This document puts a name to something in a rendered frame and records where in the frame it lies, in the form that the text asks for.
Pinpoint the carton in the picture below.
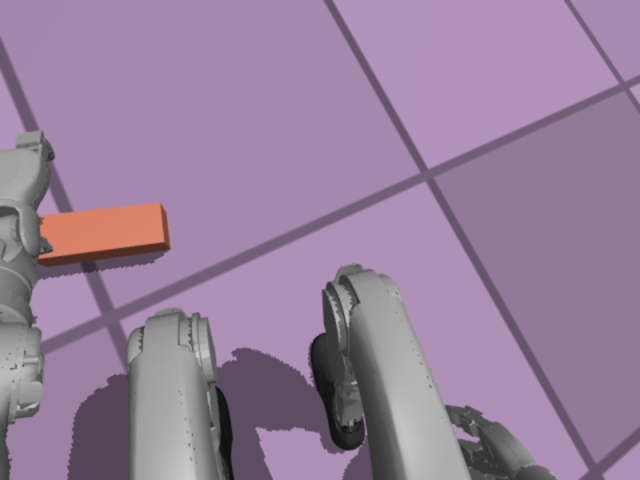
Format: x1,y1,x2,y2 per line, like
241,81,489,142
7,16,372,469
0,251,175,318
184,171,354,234
37,202,170,267

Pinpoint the right robot hand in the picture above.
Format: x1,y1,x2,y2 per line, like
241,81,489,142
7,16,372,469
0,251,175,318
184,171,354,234
445,405,538,480

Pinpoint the left robot hand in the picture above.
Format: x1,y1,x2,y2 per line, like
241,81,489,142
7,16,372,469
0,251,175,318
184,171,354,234
0,130,55,255

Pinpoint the left robot foot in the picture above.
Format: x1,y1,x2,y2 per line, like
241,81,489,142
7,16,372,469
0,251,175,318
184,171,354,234
215,386,234,480

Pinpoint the left robot arm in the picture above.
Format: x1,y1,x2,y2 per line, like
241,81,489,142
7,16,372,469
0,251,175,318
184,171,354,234
0,199,45,480

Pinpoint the right robot foot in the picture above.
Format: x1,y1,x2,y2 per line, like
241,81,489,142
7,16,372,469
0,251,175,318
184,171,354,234
311,333,365,450

